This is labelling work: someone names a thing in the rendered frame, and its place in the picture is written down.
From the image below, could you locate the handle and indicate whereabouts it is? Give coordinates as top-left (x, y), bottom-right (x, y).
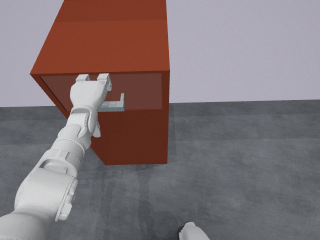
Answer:
top-left (97, 93), bottom-right (125, 112)

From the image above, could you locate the left robot upper arm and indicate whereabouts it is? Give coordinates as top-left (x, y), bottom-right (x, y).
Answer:
top-left (0, 167), bottom-right (79, 240)

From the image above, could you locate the left robot hand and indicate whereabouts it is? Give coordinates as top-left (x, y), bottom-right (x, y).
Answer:
top-left (70, 73), bottom-right (112, 138)

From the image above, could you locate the robot left forearm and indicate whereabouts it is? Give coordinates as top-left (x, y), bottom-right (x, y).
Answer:
top-left (14, 105), bottom-right (98, 210)

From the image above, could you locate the cabinet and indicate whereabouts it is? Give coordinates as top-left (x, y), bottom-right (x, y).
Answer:
top-left (30, 0), bottom-right (170, 165)

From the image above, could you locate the robot right shin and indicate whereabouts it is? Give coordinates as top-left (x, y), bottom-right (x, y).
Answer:
top-left (182, 222), bottom-right (195, 230)

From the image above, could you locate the drawer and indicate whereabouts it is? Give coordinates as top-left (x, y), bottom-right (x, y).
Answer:
top-left (41, 73), bottom-right (162, 111)

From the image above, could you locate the robot right thigh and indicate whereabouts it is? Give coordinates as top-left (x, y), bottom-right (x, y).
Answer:
top-left (179, 226), bottom-right (210, 240)

